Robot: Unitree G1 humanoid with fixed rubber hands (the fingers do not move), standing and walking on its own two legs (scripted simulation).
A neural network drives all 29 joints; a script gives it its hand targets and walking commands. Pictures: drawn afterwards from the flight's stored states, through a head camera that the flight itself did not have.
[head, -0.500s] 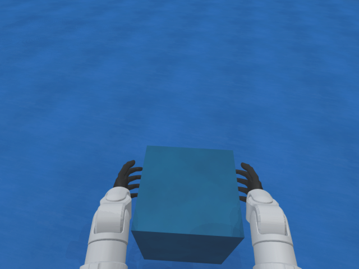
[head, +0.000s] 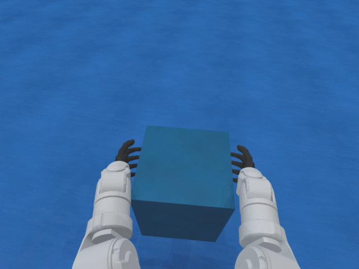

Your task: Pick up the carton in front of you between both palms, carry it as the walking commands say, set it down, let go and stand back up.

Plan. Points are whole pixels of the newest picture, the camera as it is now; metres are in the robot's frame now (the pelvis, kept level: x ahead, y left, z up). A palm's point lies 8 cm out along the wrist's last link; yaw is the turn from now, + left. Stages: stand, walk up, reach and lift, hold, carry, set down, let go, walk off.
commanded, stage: set down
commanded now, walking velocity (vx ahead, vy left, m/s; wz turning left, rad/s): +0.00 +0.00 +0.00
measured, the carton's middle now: (182, 186) +0.35 +0.01 -0.04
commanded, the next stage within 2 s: none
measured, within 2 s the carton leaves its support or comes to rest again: neither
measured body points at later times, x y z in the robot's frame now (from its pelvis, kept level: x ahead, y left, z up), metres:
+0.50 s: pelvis -0.01 +0.03 -0.10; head +0.21 +0.03 +0.29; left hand +0.42 +0.15 -0.18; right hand +0.38 -0.15 -0.18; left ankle +0.05 +0.13 -0.73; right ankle +0.05 -0.10 -0.73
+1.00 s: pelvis -0.04 +0.03 -0.23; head +0.23 +0.04 +0.12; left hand +0.46 +0.14 -0.33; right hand +0.41 -0.15 -0.33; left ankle +0.05 +0.13 -0.73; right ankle +0.05 -0.10 -0.73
